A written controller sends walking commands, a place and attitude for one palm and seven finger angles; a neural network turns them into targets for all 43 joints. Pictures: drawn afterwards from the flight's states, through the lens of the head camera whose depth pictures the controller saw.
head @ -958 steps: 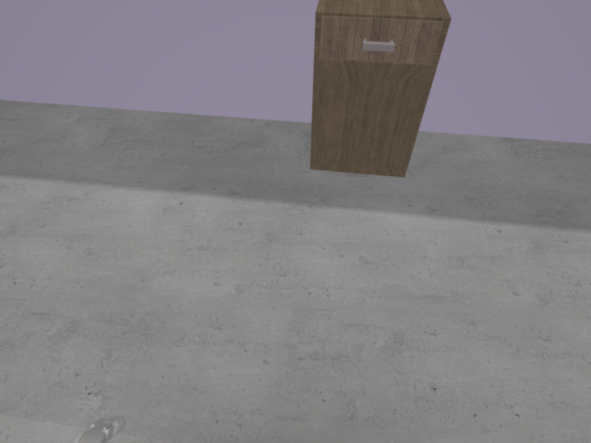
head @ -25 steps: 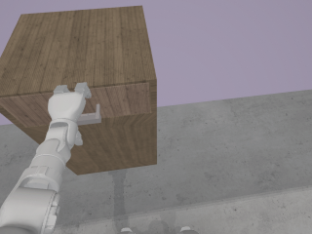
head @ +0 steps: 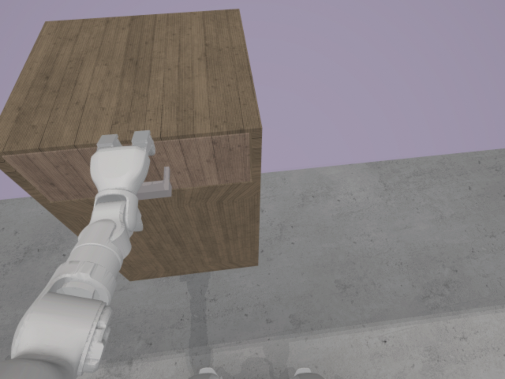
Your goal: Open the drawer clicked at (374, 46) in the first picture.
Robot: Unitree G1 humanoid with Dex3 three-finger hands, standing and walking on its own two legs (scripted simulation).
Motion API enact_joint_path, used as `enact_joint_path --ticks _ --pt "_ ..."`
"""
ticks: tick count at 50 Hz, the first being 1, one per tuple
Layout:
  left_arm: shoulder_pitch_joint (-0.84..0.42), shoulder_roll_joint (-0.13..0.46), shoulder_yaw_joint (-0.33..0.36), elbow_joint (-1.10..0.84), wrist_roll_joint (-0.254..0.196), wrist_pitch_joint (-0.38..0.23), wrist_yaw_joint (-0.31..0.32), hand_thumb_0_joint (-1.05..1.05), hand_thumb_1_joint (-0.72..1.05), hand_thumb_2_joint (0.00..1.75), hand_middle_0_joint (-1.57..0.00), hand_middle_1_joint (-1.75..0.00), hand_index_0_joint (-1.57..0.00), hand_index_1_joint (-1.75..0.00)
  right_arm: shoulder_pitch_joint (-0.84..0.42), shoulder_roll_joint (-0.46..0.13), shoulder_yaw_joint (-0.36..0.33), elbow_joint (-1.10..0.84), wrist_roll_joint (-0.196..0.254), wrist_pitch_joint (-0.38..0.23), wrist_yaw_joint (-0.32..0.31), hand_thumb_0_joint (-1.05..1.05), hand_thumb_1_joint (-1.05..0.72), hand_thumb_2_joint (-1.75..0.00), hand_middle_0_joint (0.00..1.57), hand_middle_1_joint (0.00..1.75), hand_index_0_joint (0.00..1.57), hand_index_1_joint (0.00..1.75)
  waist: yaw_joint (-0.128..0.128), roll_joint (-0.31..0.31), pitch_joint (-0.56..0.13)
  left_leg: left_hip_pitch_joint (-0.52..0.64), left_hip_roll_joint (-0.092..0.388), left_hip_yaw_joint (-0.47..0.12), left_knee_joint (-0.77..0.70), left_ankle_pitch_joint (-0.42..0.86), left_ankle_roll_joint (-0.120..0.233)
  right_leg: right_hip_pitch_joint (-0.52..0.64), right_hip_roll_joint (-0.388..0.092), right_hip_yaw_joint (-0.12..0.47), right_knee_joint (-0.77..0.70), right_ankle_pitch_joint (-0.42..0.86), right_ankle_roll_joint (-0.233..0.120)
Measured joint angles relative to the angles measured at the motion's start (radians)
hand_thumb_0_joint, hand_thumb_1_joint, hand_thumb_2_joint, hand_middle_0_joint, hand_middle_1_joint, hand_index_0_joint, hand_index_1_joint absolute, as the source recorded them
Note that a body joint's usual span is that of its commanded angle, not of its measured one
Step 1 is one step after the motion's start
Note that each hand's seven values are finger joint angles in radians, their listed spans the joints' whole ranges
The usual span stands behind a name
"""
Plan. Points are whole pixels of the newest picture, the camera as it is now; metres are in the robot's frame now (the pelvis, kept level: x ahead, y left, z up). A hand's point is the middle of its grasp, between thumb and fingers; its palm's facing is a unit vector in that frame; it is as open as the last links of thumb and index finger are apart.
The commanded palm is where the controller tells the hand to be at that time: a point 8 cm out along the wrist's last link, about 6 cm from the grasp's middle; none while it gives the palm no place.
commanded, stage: move the hooked fingers above the handle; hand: left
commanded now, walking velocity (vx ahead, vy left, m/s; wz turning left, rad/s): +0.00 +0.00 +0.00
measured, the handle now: (140, 182) +0.49 +0.22 -0.05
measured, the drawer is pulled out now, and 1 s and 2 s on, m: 0.00 0.00 0.00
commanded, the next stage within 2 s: none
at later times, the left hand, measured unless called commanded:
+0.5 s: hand (123, 186) +0.44 +0.22 +0.01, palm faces -0.01 +0.03 -1.00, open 13.8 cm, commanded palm +0.42 +0.23 +0.06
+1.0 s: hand (144, 178) +0.46 +0.19 +0.01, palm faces +0.05 +0.01 -1.00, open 13.6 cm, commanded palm +0.43 +0.23 +0.06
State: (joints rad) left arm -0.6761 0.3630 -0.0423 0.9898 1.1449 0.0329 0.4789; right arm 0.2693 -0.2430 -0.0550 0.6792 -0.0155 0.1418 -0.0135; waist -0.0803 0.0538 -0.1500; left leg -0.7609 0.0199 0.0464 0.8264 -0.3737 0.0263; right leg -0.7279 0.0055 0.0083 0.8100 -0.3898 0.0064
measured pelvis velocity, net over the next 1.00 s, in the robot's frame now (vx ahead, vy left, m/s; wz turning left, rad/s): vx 0.00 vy -0.01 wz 0.01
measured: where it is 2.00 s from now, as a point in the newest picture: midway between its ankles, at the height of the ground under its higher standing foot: outside the picture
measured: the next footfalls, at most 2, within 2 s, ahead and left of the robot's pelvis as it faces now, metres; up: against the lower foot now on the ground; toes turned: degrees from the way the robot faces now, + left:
none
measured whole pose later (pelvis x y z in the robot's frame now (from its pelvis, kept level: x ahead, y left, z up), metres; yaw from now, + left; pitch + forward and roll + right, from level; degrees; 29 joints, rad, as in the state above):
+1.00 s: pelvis +0.00 -0.01 +0.00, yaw +1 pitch +18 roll -1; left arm -0.71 0.37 -0.08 0.99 1.12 0.01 0.49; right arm 0.26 -0.24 -0.04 0.71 0.00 0.15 -0.04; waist -0.09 0.06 -0.14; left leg -0.79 0.02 0.03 0.84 -0.37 0.02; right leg -0.75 0.01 -0.01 0.83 -0.40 0.00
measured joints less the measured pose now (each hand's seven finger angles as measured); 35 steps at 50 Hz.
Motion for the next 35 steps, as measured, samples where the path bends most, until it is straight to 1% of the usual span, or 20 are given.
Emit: enact_joint_path --ticks 2,5,8,11,13,15,18,19,21,24,27,29,32,34,35 --pt "0.006 0.013 0.003 0.016 -0.015 0.042 -0.014 0.00 -0.49 0.30 -0.36 -1.24 -0.32 -1.21 0.000 0.006 0.001 0.000 0.007 0.004 -0.003 0.00 -0.91 -0.90 0.20 0.30 0.21 0.30 0.004 0.004 0.009 0.008 0.000 0.002 -0.011 0.005 -0.001 0.006 0.000 0.002 -0.008 0.004 -0.001" --pt "0.017 0.036 0.000 0.017 -0.054 0.056 -0.067 0.00 -0.49 0.30 -0.34 -1.23 -0.32 -1.21 0.014 0.017 0.000 0.006 0.015 0.001 -0.014 0.00 -0.91 -0.90 0.20 0.30 0.21 0.30 0.011 0.004 0.018 0.030 -0.001 -0.004 -0.035 0.016 -0.003 0.030 0.000 -0.004 -0.030 0.012 -0.003" --pt "0.023 0.051 -0.045 -0.012 -0.084 0.026 -0.124 0.00 -0.49 0.30 -0.33 -1.21 -0.32 -1.21 0.038 0.022 -0.006 0.019 0.016 -0.010 -0.028 0.00 -0.91 -0.90 0.20 0.30 0.21 0.30 0.019 0.001 0.021 0.051 -0.004 -0.021 -0.050 0.021 -0.007 0.060 -0.003 -0.021 -0.051 0.013 -0.006" --pt "0.015 0.043 -0.088 -0.046 -0.084 -0.040 -0.153 0.00 -0.49 0.30 -0.33 -1.21 -0.32 -1.21 0.054 0.019 -0.012 0.035 0.012 -0.022 -0.036 0.00 -0.91 -0.90 0.20 0.30 0.21 0.30 0.021 -0.004 0.018 0.058 -0.007 -0.036 -0.046 0.017 -0.010 0.076 -0.005 -0.036 -0.055 0.008 -0.009" --pt "0.006 0.031 -0.095 -0.057 -0.073 -0.079 -0.148 0.00 -0.49 0.30 -0.32 -1.20 -0.32 -1.21 0.055 0.013 -0.014 0.039 0.009 -0.024 -0.036 0.00 -0.91 -0.90 0.20 0.30 0.21 0.30 0.017 -0.006 0.014 0.053 -0.007 -0.040 -0.036 0.011 -0.012 0.073 -0.004 -0.040 -0.048 0.002 -0.011" --pt "-0.005 0.016 -0.081 -0.055 -0.055 -0.103 -0.127 0.00 -0.49 0.30 -0.32 -1.20 -0.32 -1.21 0.050 0.006 -0.016 0.039 0.007 -0.024 -0.030 0.00 -0.91 -0.90 0.20 0.30 0.21 0.30 0.009 -0.007 0.008 0.041 -0.005 -0.039 -0.025 0.005 -0.012 0.060 -0.003 -0.039 -0.036 -0.004 -0.012" --pt "0.002 0.001 -0.030 -0.048 -0.031 -0.100 -0.071 0.00 -0.49 0.30 -0.35 -1.24 -0.32 -1.21 0.041 -0.004 -0.015 0.031 0.000 -0.017 -0.019 0.00 -0.91 -0.90 0.20 0.30 0.21 0.30 0.003 -0.006 -0.001 0.023 0.000 -0.027 -0.012 -0.002 -0.013 0.034 0.001 -0.026 -0.016 -0.009 -0.013" --pt "0.009 0.001 -0.015 -0.047 -0.025 -0.096 -0.055 0.00 -0.49 0.30 -0.36 -1.25 -0.32 -1.21 0.037 -0.007 -0.014 0.029 -0.001 -0.013 -0.015 0.00 -0.91 -0.90 0.20 0.30 0.21 0.30 0.002 -0.005 -0.002 0.019 0.002 -0.021 -0.010 -0.003 -0.012 0.026 0.003 -0.021 -0.011 -0.010 -0.014" --pt "0.022 0.007 0.007 -0.039 -0.018 -0.065 -0.033 0.00 -0.49 0.30 -0.37 -1.25 -0.32 -1.21 0.029 -0.009 -0.011 0.024 -0.001 -0.004 -0.011 0.00 -0.91 -0.90 0.20 0.30 0.21 0.30 0.000 -0.001 -0.003 0.017 0.005 -0.012 -0.011 -0.004 -0.013 0.018 0.006 -0.011 -0.007 -0.009 -0.013" --pt "0.040 0.028 0.026 -0.018 -0.020 -0.009 -0.028 0.00 -0.49 0.30 -0.36 -1.24 -0.32 -1.21 0.021 -0.006 -0.008 0.018 0.005 0.004 -0.012 0.00 -0.91 -0.90 0.20 0.30 0.21 0.30 0.002 0.004 0.002 0.026 0.008 -0.004 -0.024 0.002 -0.014 0.020 0.008 -0.004 -0.012 -0.004 -0.014" --pt "0.052 0.059 0.036 0.000 -0.049 0.019 -0.063 0.00 -0.49 0.30 -0.34 -1.23 -0.32 -1.21 0.020 0.001 -0.006 0.019 0.017 0.003 -0.021 0.00 -0.91 -0.90 0.20 0.30 0.21 0.30 0.007 0.004 0.012 0.045 0.008 -0.007 -0.045 0.012 -0.016 0.039 0.009 -0.006 -0.032 0.004 -0.015" --pt "0.054 0.079 0.021 0.001 -0.071 0.016 -0.102 0.00 -0.49 0.30 -0.34 -1.22 -0.32 -1.21 0.027 0.005 -0.006 0.019 0.022 -0.003 -0.030 0.00 -0.91 -0.90 0.20 0.30 0.21 0.30 0.011 0.002 0.018 0.057 0.005 -0.017 -0.057 0.019 -0.017 0.057 0.007 -0.016 -0.047 0.009 -0.016" --pt "0.041 0.095 -0.035 -0.014 -0.088 -0.022 -0.154 0.00 -0.49 0.30 -0.33 -1.21 -0.32 -1.21 0.039 0.006 -0.011 0.026 0.023 -0.018 -0.042 0.00 -0.91 -0.90 0.20 0.30 0.21 0.30 0.018 -0.004 0.024 0.062 0.000 -0.037 -0.060 0.023 -0.019 0.074 0.003 -0.036 -0.059 0.009 -0.018" --pt "0.026 0.090 -0.074 -0.039 -0.092 -0.062 -0.179 0.00 -0.49 0.30 -0.32 -1.21 -0.32 -1.21 0.043 0.004 -0.017 0.030 0.019 -0.029 -0.046 0.00 -0.91 -0.90 0.20 0.30 0.21 0.30 0.022 -0.008 0.026 0.054 -0.004 -0.048 -0.051 0.020 -0.020 0.074 0.000 -0.048 -0.056 0.005 -0.018" --pt "0.021 0.082 -0.083 -0.052 -0.089 -0.087 -0.183 0.00 -0.49 0.30 -0.32 -1.20 -0.32 -1.21 0.043 0.001 -0.020 0.032 0.016 -0.032 -0.047 0.00 -0.91 -0.90 0.20 0.30 0.21 0.30 0.022 -0.009 0.025 0.047 -0.005 -0.052 -0.043 0.017 -0.019 0.070 -0.001 -0.051 -0.051 0.003 -0.018"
